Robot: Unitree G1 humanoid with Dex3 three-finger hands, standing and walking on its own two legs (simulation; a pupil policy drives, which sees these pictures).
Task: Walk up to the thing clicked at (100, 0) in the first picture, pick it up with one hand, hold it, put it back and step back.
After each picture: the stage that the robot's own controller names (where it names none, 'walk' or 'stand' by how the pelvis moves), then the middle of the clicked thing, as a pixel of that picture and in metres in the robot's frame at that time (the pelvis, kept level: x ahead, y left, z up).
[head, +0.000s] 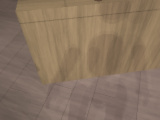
stand; out of the picture +1.00 -0.08 +0.06
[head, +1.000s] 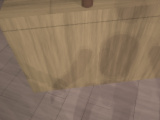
rise first; out of the picture +0.89 +0.01 +0.08
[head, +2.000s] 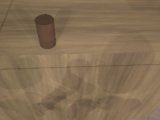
walk; (46, 32) +0.52 +0.18 +0.09
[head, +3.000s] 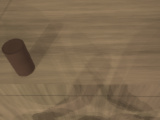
walk; (19, 58) +0.39 +0.24 +0.10
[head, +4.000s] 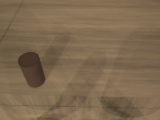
stand; (32, 70) +0.38 +0.20 +0.06
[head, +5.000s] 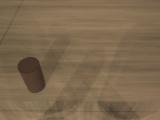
stand; (32, 75) +0.36 +0.19 +0.06
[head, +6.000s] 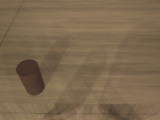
stand; (31, 78) +0.36 +0.19 +0.06
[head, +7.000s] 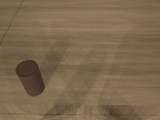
stand; (31, 78) +0.35 +0.19 +0.06
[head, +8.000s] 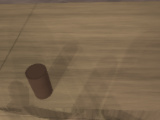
rise first; (40, 82) +0.34 +0.18 +0.06
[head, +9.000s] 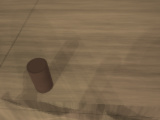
go down; (41, 76) +0.36 +0.18 +0.06
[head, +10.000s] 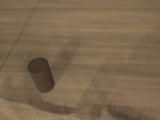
go down; (42, 75) +0.36 +0.18 +0.06
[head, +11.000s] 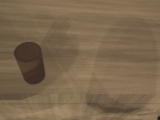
go down; (31, 64) +0.37 +0.16 +0.10
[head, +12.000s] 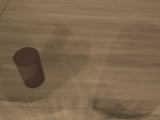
approach; (30, 68) +0.36 +0.17 +0.09
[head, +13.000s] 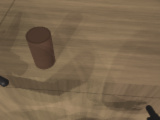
close in; (42, 49) +0.40 +0.15 +0.13
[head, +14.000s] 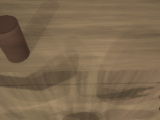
close in; (11, 40) +0.41 +0.19 +0.16
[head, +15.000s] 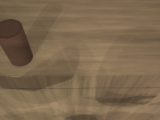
close in; (15, 44) +0.40 +0.19 +0.15
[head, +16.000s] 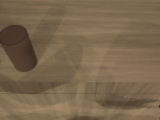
close in; (20, 50) +0.38 +0.18 +0.14
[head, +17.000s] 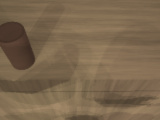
close in; (17, 47) +0.39 +0.18 +0.15
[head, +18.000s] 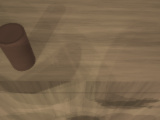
close in; (17, 48) +0.38 +0.18 +0.15
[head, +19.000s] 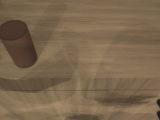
close in; (20, 45) +0.39 +0.18 +0.15
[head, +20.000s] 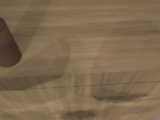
close in; (0, 44) +0.39 +0.20 +0.16
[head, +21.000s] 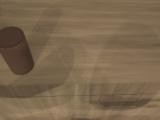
close in; (16, 52) +0.37 +0.18 +0.15
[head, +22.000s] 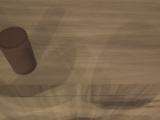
close in; (19, 52) +0.37 +0.18 +0.14
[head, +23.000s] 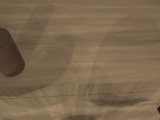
close in; (4, 54) +0.37 +0.20 +0.14
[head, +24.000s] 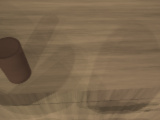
close in; (13, 62) +0.36 +0.19 +0.14
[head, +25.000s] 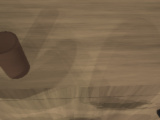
close in; (11, 57) +0.37 +0.19 +0.14
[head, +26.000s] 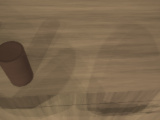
close in; (16, 65) +0.35 +0.18 +0.13
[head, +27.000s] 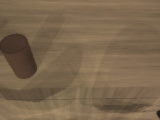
close in; (20, 57) +0.37 +0.18 +0.13
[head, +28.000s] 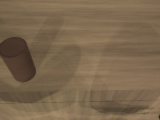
close in; (19, 61) +0.36 +0.18 +0.13
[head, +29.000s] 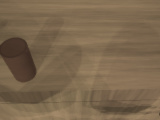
close in; (20, 61) +0.37 +0.18 +0.13
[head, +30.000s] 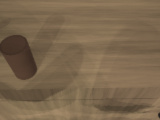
close; (20, 58) +0.37 +0.18 +0.13
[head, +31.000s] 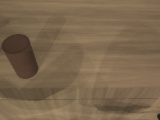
stand; (22, 57) +0.37 +0.18 +0.13
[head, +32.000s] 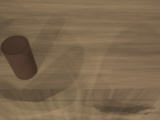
stand; (21, 59) +0.37 +0.18 +0.13
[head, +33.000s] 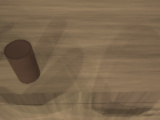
close in; (24, 63) +0.36 +0.18 +0.13
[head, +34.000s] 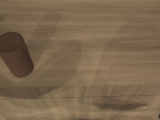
stand; (16, 56) +0.37 +0.19 +0.13
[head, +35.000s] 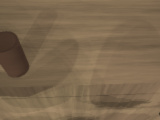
stand; (11, 56) +0.38 +0.19 +0.13
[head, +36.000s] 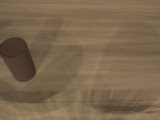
close in; (19, 61) +0.37 +0.18 +0.13
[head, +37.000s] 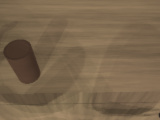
stand; (24, 63) +0.36 +0.18 +0.13
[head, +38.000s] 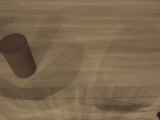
close; (19, 57) +0.37 +0.18 +0.13
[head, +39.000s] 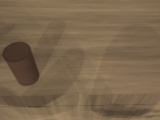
close in; (23, 65) +0.35 +0.18 +0.13
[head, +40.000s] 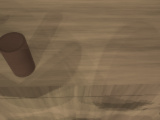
close; (18, 56) +0.38 +0.18 +0.13
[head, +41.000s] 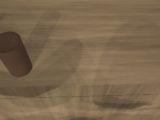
close; (14, 56) +0.38 +0.19 +0.13
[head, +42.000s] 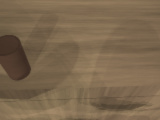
close in; (13, 59) +0.37 +0.19 +0.13
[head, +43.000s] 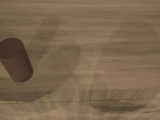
close; (16, 61) +0.37 +0.19 +0.12
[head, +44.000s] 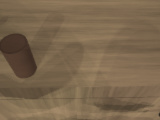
stand; (20, 57) +0.38 +0.18 +0.13
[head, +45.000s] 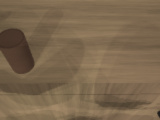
stand; (17, 52) +0.38 +0.19 +0.13
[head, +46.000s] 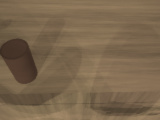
close; (21, 62) +0.36 +0.18 +0.13
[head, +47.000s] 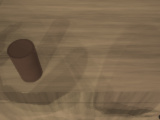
close; (26, 62) +0.36 +0.17 +0.13
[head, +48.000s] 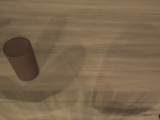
stand; (23, 60) +0.36 +0.18 +0.13
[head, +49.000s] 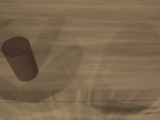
close; (22, 60) +0.37 +0.18 +0.13
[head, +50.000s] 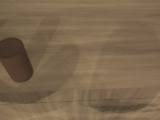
close; (16, 61) +0.37 +0.18 +0.13
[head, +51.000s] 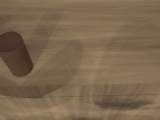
close; (16, 55) +0.38 +0.19 +0.13
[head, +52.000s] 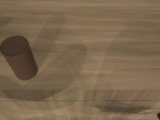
stand; (21, 59) +0.37 +0.18 +0.13
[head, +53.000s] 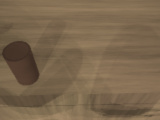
stand; (23, 64) +0.36 +0.18 +0.13
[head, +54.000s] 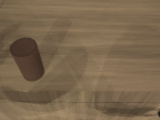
stand; (29, 60) +0.37 +0.17 +0.13
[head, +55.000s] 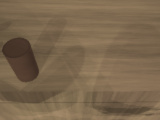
stand; (22, 61) +0.36 +0.18 +0.13
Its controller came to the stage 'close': yes
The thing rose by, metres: 0.00
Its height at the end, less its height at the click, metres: +0.00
